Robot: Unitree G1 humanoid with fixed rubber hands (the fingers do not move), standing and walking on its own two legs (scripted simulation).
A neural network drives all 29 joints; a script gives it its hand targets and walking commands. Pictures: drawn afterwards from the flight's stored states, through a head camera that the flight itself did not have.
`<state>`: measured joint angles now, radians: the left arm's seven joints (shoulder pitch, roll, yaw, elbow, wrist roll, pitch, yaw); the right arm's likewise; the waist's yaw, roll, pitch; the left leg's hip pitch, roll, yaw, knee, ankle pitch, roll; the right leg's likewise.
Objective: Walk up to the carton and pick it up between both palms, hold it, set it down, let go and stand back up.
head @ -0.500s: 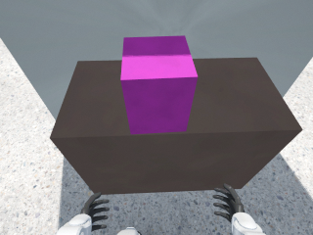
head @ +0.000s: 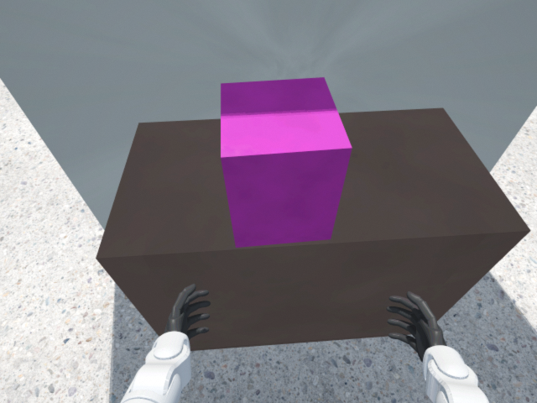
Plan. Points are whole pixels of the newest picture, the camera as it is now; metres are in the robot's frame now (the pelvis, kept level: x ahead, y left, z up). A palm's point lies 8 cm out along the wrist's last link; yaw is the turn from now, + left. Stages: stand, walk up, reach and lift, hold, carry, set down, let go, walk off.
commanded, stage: reach and lift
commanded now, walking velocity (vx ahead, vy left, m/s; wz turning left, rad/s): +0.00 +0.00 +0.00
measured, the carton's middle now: (278, 165) +0.56 +0.05 +0.02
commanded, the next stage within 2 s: none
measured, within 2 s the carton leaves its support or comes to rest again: neither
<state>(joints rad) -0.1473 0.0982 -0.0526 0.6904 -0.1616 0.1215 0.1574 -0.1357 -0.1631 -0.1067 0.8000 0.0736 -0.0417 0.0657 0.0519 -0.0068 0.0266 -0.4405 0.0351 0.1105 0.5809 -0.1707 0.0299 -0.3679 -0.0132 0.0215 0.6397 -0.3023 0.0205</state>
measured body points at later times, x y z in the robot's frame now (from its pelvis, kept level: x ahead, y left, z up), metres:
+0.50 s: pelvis +0.05 -0.02 +0.01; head +0.07 -0.01 +0.46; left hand +0.30 +0.21 -0.04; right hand +0.33 -0.20 -0.04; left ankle +0.08 +0.11 -0.72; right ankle +0.02 -0.13 -0.72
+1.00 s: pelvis +0.05 -0.03 +0.00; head +0.08 -0.02 +0.45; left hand +0.36 +0.21 +0.00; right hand +0.39 -0.19 +0.01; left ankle +0.08 +0.11 -0.72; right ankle +0.02 -0.13 -0.72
